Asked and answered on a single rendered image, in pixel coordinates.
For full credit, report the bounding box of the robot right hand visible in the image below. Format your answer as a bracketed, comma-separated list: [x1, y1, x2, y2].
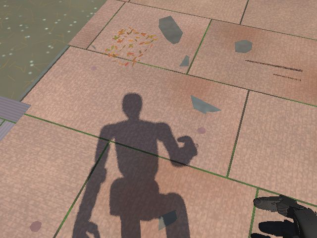
[251, 194, 317, 238]

